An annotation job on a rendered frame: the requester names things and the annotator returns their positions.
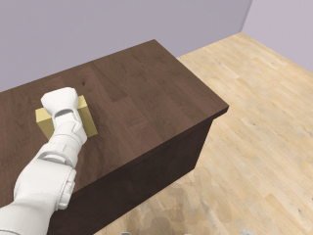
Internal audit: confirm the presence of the left robot upper arm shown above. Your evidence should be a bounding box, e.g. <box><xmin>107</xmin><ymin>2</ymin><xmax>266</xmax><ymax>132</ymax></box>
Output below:
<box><xmin>0</xmin><ymin>159</ymin><xmax>76</xmax><ymax>235</ymax></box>

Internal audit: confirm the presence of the left robot forearm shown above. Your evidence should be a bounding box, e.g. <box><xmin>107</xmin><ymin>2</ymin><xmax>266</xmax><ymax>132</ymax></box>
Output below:
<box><xmin>14</xmin><ymin>106</ymin><xmax>87</xmax><ymax>200</ymax></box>

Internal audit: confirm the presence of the table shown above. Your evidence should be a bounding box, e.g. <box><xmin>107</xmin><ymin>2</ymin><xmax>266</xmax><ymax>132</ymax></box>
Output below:
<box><xmin>0</xmin><ymin>39</ymin><xmax>230</xmax><ymax>235</ymax></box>

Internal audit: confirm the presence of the sponge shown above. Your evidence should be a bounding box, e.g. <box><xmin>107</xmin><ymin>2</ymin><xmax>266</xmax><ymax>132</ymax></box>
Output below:
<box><xmin>35</xmin><ymin>95</ymin><xmax>98</xmax><ymax>140</ymax></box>

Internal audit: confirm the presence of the robot left hand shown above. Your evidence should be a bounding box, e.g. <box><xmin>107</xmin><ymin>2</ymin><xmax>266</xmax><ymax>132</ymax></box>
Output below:
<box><xmin>41</xmin><ymin>87</ymin><xmax>79</xmax><ymax>116</ymax></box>

